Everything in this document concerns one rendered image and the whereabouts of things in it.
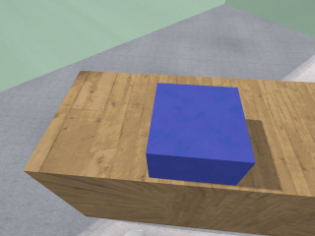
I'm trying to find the pedestal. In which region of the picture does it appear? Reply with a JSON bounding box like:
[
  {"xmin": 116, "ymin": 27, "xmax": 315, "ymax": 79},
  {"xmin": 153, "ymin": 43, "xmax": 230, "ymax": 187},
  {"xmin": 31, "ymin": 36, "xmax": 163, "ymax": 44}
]
[{"xmin": 23, "ymin": 71, "xmax": 315, "ymax": 236}]

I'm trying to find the carton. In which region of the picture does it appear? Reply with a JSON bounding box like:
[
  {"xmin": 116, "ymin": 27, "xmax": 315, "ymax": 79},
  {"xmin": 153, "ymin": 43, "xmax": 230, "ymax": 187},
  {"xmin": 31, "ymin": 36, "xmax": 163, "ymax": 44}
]
[{"xmin": 146, "ymin": 83, "xmax": 256, "ymax": 186}]

